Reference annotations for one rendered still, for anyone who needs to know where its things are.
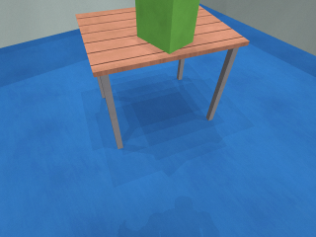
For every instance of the carton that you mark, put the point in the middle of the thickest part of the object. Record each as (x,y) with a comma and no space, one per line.
(166,24)

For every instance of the table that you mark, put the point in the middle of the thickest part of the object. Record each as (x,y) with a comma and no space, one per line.
(112,46)

